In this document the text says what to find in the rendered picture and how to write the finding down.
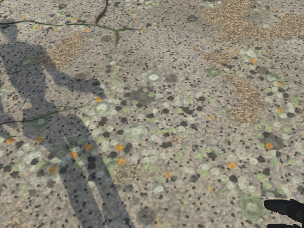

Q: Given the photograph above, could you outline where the right robot hand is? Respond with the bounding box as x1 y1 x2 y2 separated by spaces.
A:
264 199 304 228

